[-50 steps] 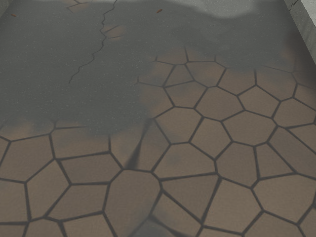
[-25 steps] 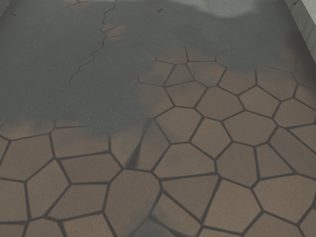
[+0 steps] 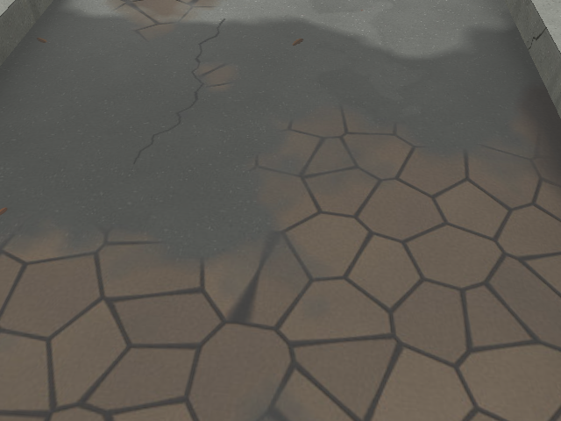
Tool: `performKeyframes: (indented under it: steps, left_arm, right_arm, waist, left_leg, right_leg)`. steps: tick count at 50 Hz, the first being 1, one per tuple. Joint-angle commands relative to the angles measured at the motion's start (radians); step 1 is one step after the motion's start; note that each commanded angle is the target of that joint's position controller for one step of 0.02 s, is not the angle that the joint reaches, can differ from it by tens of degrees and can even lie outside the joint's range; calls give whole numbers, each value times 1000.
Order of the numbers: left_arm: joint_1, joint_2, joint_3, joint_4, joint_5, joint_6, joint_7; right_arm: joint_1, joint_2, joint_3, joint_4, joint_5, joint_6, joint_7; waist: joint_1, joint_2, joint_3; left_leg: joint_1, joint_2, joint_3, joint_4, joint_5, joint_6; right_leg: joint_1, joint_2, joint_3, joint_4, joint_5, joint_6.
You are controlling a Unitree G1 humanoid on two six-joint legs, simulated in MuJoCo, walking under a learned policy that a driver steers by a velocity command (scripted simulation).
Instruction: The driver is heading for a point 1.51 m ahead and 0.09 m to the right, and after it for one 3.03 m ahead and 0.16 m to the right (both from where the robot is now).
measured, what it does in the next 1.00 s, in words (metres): goes down: right foot 0.18 m lower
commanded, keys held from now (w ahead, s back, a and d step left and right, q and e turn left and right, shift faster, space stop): w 1.00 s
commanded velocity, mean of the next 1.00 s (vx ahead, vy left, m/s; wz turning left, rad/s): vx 0.44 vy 0.00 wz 0.00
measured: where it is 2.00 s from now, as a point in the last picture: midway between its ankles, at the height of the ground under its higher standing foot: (332, 276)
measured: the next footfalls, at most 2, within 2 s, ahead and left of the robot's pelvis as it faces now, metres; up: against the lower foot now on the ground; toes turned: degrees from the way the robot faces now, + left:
right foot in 0.74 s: +0.56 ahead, -0.24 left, -0.18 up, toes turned -5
left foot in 1.22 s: +0.85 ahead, -0.01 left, -0.18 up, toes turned +2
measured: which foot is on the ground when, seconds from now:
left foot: down 0.00-0.74, up 0.76-1.00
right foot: down 0.00-0.08, up 0.10-0.72, down 0.74-1.00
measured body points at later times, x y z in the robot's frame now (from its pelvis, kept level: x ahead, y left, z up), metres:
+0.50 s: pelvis +0.19 +0.00 +0.00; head +0.20 +0.00 +0.45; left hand +0.37 +0.24 -0.11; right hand +0.07 -0.23 -0.14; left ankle +0.03 +0.12 -0.73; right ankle +0.32 -0.17 -0.68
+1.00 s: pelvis +0.54 -0.14 -0.18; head +0.56 -0.15 +0.27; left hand +0.52 +0.11 -0.33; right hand +0.67 -0.39 -0.31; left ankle +0.62 +0.01 -0.82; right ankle +0.52 -0.24 -0.91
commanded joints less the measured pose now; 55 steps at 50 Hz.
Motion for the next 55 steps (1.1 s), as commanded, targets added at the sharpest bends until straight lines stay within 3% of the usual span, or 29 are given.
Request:
performKeyframes:
  steps: [1,3,4,5,6,8,11,17,18,21,23,25,28,32,33,35,37,38,39,40,41,42,43,44,45,47,49,52,55]
  left_arm:
    - [-11,157,34,-44,-11,-26,-5]
    - [-44,152,30,-52,-16,-20,-15]
    - [-91,128,19,-70,-7,-24,-18]
    - [-86,45,-2,-105,-5,-36,-17]
    - [-102,64,4,-117,-14,-59,-22]
    - [-102,109,20,-117,-33,-79,-33]
    - [-133,144,48,-117,-15,-70,-29]
    - [-320,83,37,-193,-15,-37,-50]
    - [-271,110,53,-160,-13,-38,-65]
    - [-355,119,57,-182,-9,-44,-81]
    - [-601,138,66,-295,-31,-76,-96]
    - [-658,131,59,-336,-28,-106,-112]
    - [-606,88,36,-312,14,-115,-145]
    - [-601,112,31,-331,-25,-77,-150]
    - [-605,124,30,-321,-21,-78,-154]
    - [-348,189,54,-221,-22,-87,-148]
    - [26,293,98,-85,-6,-81,-124]
    - [80,345,85,-53,47,-93,-121]
    - [80,398,89,-57,44,-106,-121]
    - [69,316,79,-66,39,-78,-119]
    - [92,365,103,-21,16,-63,-120]
    - [-25,307,83,-40,-2,-57,-114]
    - [-120,312,76,-88,14,-75,-111]
    - [-243,226,47,-126,30,-104,-112]
    - [-290,182,35,-120,34,-114,-111]
    - [-328,191,30,-106,34,-109,-85]
    - [-267,190,31,-93,43,-107,-48]
    - [-190,233,52,-86,1,-90,-28]
    - [-117,224,60,-59,-21,-70,-29]
  right_arm:
    - [-67,-66,-13,-87,13,-65,23]
    - [125,-85,-38,-4,7,-66,29]
    - [237,-140,-62,17,6,-60,25]
    - [372,-258,-93,30,16,-63,30]
    - [345,-193,-66,20,-10,-73,37]
    - [149,-140,-45,-45,-12,-91,42]
    - [132,-72,-20,-53,-16,-85,46]
    - [191,-174,-38,-52,-14,-63,15]
    - [223,-176,-43,-47,-36,-71,17]
    - [229,-126,-33,-54,-26,-71,21]
    - [446,-111,-38,22,-17,-78,-8]
    - [450,-142,-48,5,-13,-80,-31]
    - [227,-161,-45,-104,-7,-90,-60]
    - [233,-173,-56,-133,12,-68,-36]
    - [262,-150,-53,-118,13,-52,-45]
    - [227,-174,-52,-143,-6,-39,-38]
    - [188,-188,-53,-124,4,-39,-12]
    - [257,-82,-51,-112,-1,-56,-6]
    - [525,-12,-23,-91,28,-86,16]
    - [468,-82,-33,-110,37,-110,19]
    - [356,-93,-27,-189,65,-112,5]
    - [241,-95,-25,-203,61,-88,-25]
    - [227,-103,-20,-227,75,-74,-29]
    - [144,-124,-28,-232,45,-60,-35]
    - [87,-141,-36,-244,20,-48,-32]
    - [25,-118,-46,-292,-2,-35,-25]
    - [-40,-103,-45,-322,-12,-51,-11]
    - [-137,-61,-28,-337,-12,-54,17]
    - [-255,-77,-33,-368,-5,-52,34]
  waist:
    - [-30,-116,232]
    - [-98,-63,140]
    - [-151,30,99]
    - [-186,322,23]
    - [-157,257,19]
    - [-65,102,90]
    - [-42,90,90]
    - [-56,79,88]
    - [-50,67,40]
    - [-59,67,113]
    - [-155,90,188]
    - [-156,78,218]
    - [-107,37,181]
    - [-123,78,205]
    - [-128,73,186]
    - [-44,78,46]
    - [154,2,-97]
    - [118,-317,-105]
    - [0,-573,-329]
    - [38,-454,-424]
    - [25,-305,-489]
    - [-13,-48,-402]
    - [-42,-59,-323]
    - [-48,44,-204]
    - [-57,11,-110]
    - [-94,-95,59]
    - [-77,-140,51]
    - [-28,-57,9]
    - [20,-10,74]
  left_leg:
    - [-144,56,-28,-93,-17,40]
    - [232,-38,50,-232,168,25]
    - [358,56,-96,-307,135,55]
    - [513,274,-515,-492,2,191]
    - [504,357,-734,-571,-31,235]
    - [364,325,-507,-568,129,185]
    - [323,194,-217,-575,435,106]
    - [328,212,-165,-619,463,176]
    - [319,228,-150,-566,467,190]
    - [300,239,-144,-532,441,184]
    - [728,329,-275,-475,298,157]
    - [766,354,-287,-447,291,135]
    - [182,203,-81,-433,88,80]
    - [216,165,-13,-329,63,17]
    - [271,164,4,-218,58,4]
    - [400,160,-19,88,263,-10]
    - [199,95,-6,654,341,-78]
    - [-198,-40,-94,1171,-539,-126]
    - [-404,-63,-335,1269,-486,-72]
    - [-435,-23,-329,1248,-437,-74]
    - [-503,-18,-248,1257,-367,-78]
    - [-507,49,-127,1234,-228,-79]
    - [-523,77,-143,1225,-91,-55]
    - [-473,134,-201,1012,59,-11]
    - [-429,159,-210,919,85,9]
    - [-305,173,-172,573,153,-32]
    - [-237,157,-126,308,306,-65]
    - [-194,107,-54,54,413,-61]
    - [-293,87,-46,-98,402,-23]
  right_leg:
    - [-104,-285,316,-275,-99,-172]
    - [-248,-169,183,-157,23,-119]
    - [-336,-88,81,57,144,-69]
    - [-513,50,-48,426,45,-5]
    - [-617,45,85,669,-96,-16]
    - [-622,-59,127,775,45,-59]
    - [-539,-119,91,619,187,-63]
    - [-558,-107,37,327,297,-11]
    - [-524,-105,34,442,384,-10]
    - [-635,-122,40,478,387,-28]
    - [-1150,-179,157,404,338,-44]
    - [-1241,-190,171,325,361,-43]
    - [-591,-121,65,113,917,-22]
    - [-445,-98,66,11,874,-23]
    - [-439,-123,76,-23,921,-15]
    - [-289,-130,64,-64,967,-2]
    - [187,-115,-9,-118,981,-8]
    - [460,-226,108,88,1279,-47]
    - [717,-305,208,370,1623,-117]
    - [653,-321,268,285,1450,-155]
    - [594,-432,542,52,732,-272]
    - [399,-442,678,-142,338,-266]
    - [218,-528,778,-184,169,-339]
    - [-8,-512,701,-177,197,-298]
    - [-168,-458,592,-150,240,-268]
    - [-412,-285,286,-229,447,-213]
    - [-381,-221,157,-249,634,-217]
    - [-213,-231,102,-271,638,-213]
    - [-33,-251,106,-261,500,-187]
